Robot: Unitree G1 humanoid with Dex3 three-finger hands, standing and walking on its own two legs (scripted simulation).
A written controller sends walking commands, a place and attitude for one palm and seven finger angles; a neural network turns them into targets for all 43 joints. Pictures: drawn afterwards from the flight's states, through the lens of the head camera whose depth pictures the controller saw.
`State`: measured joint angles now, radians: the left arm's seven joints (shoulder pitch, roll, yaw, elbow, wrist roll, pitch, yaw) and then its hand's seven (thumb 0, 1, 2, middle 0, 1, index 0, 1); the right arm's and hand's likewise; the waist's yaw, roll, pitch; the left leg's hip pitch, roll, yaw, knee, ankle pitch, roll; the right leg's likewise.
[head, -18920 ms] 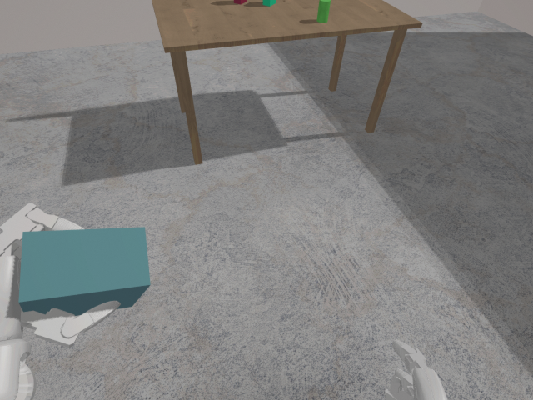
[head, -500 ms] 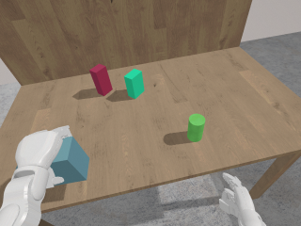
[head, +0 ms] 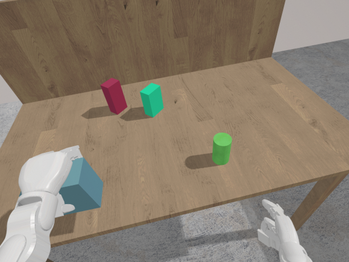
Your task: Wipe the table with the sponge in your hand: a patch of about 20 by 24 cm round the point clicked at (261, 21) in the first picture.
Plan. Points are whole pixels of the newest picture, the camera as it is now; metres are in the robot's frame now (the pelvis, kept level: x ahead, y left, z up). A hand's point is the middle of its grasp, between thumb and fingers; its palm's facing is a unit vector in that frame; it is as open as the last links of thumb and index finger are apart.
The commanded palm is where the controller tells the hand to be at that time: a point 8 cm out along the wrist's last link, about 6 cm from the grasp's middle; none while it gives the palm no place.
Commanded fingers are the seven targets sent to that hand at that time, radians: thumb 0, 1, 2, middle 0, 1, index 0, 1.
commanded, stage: move the sponge above the wiping area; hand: left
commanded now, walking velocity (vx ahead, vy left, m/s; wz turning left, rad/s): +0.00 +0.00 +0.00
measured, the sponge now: (70, 192) +0.22 +0.29 +0.06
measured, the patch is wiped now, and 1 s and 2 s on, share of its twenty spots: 0.00 0.00 0.00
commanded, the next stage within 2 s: none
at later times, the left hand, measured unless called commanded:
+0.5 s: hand (65, 178) +0.24 +0.31 +0.08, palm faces +0.02 -0.07 -1.00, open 10.4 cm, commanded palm +0.21 +0.29 +0.14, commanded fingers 0.00 0.10 1.30 -1.20 -1.60 -1.20 -1.60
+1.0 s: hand (72, 176) +0.25 +0.30 +0.07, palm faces +0.00 -0.07 -1.00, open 10.4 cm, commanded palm +0.23 +0.30 +0.13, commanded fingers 0.00 0.10 1.30 -1.20 -1.60 -1.20 -1.60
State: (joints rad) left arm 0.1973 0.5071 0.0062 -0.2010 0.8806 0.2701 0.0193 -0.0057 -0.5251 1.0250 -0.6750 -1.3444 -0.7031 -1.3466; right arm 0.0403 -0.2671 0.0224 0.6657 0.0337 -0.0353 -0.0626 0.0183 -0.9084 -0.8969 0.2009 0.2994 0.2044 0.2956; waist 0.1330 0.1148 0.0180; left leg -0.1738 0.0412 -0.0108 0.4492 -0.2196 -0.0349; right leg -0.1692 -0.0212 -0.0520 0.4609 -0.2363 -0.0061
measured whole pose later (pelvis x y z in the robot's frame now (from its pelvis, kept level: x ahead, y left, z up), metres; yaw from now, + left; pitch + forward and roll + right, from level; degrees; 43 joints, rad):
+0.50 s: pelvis -0.01 +0.01 +0.00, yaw +0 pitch -3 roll +0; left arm 0.08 0.49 -0.01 -0.04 0.91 0.27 0.04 -0.01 -0.52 1.03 -0.67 -1.34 -0.70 -1.34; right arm 0.04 -0.25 0.03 0.69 0.04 -0.04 -0.08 0.02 -0.91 -0.90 0.20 0.30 0.20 0.30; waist 0.12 0.10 0.02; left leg -0.19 0.03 0.00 0.44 -0.21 -0.02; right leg -0.18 -0.03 -0.04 0.45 -0.22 0.00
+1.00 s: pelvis +0.00 +0.01 +0.00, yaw +0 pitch -1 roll +0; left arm 0.05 0.46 -0.04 0.02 0.94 0.28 0.07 -0.01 -0.52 1.03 -0.67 -1.34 -0.70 -1.34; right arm 0.04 -0.25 0.02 0.69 0.04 -0.04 -0.07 0.02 -0.91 -0.90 0.20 0.30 0.20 0.30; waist 0.12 0.10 0.01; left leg -0.20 0.03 0.00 0.44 -0.22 -0.02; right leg -0.20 -0.03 -0.04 0.45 -0.23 0.01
